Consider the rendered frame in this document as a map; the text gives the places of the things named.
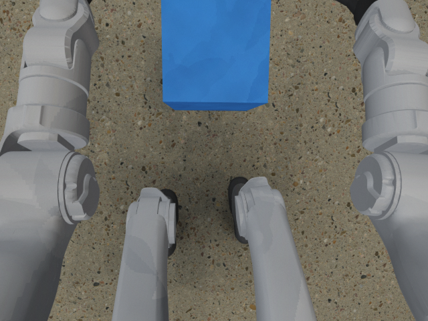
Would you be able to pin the robot right foot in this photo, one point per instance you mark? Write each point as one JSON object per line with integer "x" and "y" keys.
{"x": 233, "y": 190}

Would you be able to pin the right robot hand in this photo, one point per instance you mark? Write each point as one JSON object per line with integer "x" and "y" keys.
{"x": 357, "y": 7}

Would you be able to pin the left robot forearm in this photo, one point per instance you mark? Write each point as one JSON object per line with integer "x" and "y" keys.
{"x": 54, "y": 80}

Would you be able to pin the robot left thigh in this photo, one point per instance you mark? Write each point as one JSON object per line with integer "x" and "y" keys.
{"x": 141, "y": 293}

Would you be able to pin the carton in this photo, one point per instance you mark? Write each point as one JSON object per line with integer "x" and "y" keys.
{"x": 215, "y": 54}

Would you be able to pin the right robot forearm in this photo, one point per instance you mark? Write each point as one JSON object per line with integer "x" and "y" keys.
{"x": 394, "y": 75}

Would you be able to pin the robot left upper arm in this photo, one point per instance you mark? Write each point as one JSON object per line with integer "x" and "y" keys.
{"x": 43, "y": 196}

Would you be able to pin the robot right upper arm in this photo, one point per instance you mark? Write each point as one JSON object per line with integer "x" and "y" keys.
{"x": 392, "y": 189}

